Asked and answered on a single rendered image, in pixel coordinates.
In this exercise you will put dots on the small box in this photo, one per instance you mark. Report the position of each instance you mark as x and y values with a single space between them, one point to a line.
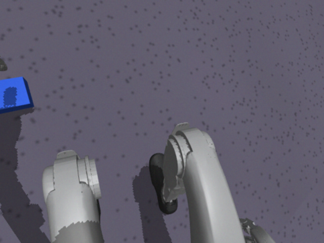
14 95

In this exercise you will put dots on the right robot foot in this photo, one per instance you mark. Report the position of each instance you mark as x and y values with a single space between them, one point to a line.
157 179

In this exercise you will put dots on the right robot hand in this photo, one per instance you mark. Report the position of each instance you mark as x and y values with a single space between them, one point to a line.
258 234

